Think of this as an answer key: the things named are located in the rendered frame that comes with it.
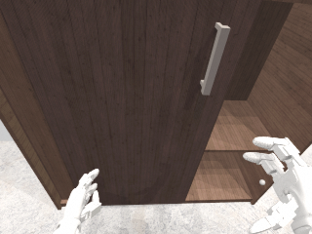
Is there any robot right forearm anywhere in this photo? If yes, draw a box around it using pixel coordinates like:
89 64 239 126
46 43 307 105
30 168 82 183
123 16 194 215
291 215 312 234

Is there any robot left forearm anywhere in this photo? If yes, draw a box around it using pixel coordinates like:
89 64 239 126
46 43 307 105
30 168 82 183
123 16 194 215
53 217 82 234

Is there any handle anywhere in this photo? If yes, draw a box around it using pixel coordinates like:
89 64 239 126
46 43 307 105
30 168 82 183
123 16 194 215
200 22 231 96

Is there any left robot hand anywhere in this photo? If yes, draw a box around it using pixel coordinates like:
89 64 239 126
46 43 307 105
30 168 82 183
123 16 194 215
63 169 101 223

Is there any right robot hand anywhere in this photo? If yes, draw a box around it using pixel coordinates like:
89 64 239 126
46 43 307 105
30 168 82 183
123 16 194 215
243 136 312 234

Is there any wardrobe door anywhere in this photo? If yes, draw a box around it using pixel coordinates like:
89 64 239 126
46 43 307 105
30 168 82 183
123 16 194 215
0 0 263 206
0 13 74 200

